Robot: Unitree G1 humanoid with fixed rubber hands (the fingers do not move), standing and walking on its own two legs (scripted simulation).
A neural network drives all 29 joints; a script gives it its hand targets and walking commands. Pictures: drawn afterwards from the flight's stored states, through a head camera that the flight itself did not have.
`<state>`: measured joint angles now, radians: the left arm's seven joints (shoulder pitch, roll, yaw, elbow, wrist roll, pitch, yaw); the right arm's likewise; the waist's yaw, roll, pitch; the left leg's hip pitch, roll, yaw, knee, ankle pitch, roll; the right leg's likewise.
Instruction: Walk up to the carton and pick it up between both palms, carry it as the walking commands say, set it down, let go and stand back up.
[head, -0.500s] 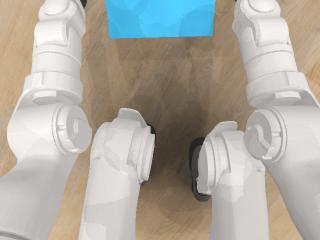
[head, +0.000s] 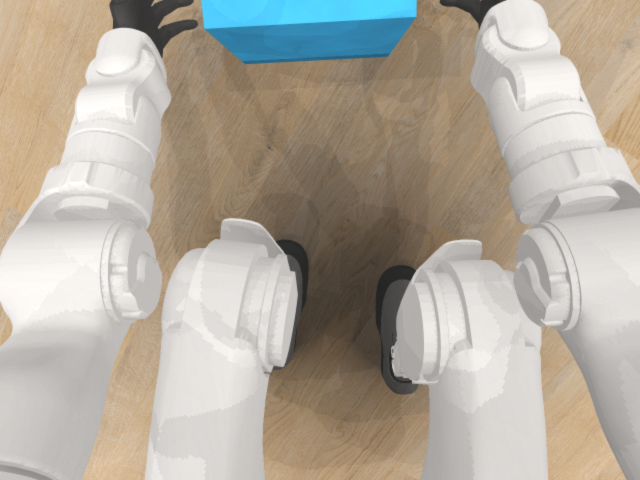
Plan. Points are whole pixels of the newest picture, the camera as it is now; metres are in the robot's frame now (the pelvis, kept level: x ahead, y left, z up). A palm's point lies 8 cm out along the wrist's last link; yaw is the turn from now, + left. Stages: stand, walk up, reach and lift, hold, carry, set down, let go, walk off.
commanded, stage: set down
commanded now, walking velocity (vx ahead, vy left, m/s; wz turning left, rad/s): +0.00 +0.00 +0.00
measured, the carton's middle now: out of the picture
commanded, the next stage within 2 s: let go in 1.56 s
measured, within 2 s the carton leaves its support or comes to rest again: neither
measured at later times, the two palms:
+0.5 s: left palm out of the picture +0.51 +0.27 -0.11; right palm out of the picture +0.56 -0.08 -0.11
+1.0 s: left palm out of the picture +0.52 +0.28 +0.04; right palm out of the picture +0.57 -0.09 +0.04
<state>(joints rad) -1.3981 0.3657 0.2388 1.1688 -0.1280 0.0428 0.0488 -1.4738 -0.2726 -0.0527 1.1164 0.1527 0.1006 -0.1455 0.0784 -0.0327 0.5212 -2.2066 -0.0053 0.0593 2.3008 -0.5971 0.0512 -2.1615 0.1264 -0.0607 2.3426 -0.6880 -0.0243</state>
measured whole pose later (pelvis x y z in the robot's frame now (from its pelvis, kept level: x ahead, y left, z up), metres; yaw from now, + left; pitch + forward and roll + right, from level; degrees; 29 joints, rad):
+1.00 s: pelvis -0.03 +0.01 +0.16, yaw +1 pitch +29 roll -2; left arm -1.41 0.44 0.21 0.68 -0.17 0.37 0.09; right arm -1.49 -0.37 -0.13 0.73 0.15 0.39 -0.16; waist 0.09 -0.02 0.52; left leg -1.82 -0.05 0.02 1.76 -0.45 0.05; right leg -1.77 0.09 -0.03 1.79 -0.53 -0.01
